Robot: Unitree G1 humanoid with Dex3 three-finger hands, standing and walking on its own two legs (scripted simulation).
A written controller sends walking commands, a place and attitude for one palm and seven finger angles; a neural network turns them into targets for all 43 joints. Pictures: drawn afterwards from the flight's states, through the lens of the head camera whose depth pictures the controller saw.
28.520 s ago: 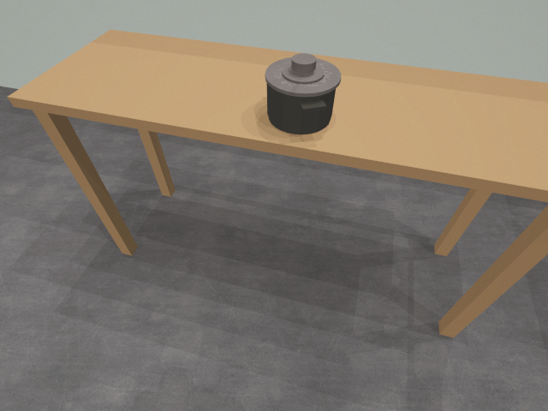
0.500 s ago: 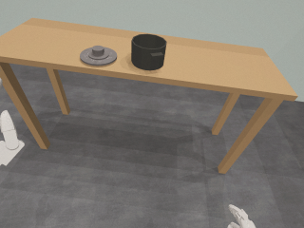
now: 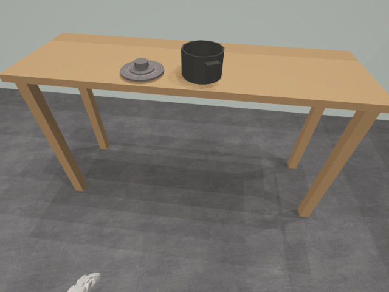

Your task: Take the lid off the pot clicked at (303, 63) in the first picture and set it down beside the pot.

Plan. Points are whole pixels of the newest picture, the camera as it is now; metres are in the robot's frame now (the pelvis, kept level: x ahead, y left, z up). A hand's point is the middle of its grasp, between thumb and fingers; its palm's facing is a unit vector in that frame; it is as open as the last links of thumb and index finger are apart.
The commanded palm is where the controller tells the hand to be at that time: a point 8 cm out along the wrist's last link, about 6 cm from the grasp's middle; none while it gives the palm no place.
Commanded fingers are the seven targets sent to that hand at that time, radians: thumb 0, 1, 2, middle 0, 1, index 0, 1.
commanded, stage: stop stepping back and stand still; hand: left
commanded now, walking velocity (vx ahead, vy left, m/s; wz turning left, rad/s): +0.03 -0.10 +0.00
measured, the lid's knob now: (141, 63) +0.89 +0.21 +0.08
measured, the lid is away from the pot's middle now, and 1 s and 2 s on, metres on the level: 0.23 0.23 0.23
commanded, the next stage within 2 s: let the arm hang, fingers relaxed in 0.06 s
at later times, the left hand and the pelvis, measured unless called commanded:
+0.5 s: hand out of the picture +0.03 +0.19 -0.14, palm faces -0.01 -0.98 -0.19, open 7.3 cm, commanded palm none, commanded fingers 0.00 0.90 0.90 -0.20 -0.30 -0.20 -0.30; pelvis +0.02 +0.02 +0.04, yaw -2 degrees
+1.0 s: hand out of the picture +0.09 +0.20 -0.14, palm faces -0.06 -0.98 -0.20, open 7.3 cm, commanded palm none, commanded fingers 0.00 0.90 0.90 -0.20 -0.30 -0.20 -0.30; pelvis +0.04 +0.02 +0.04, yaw -4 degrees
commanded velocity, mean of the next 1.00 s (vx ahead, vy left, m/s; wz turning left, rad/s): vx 0.00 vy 0.00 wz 0.00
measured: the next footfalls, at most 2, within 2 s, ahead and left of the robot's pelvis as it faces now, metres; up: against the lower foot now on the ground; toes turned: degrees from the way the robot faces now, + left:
none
